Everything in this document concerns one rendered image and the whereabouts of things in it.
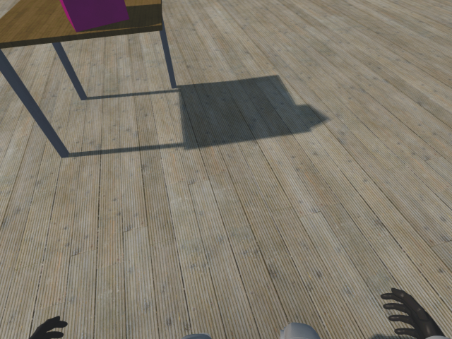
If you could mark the right robot hand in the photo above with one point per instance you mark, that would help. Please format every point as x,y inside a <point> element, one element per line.
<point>423,324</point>

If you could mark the left robot hand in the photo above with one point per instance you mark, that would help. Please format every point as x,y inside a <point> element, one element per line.
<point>49,324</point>

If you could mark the robot right thigh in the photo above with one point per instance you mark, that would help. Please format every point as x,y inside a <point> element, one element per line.
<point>298,331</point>

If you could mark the table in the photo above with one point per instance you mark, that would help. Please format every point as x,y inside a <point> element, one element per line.
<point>32,22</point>

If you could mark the carton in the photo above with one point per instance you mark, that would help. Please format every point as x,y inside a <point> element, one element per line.
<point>87,14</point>

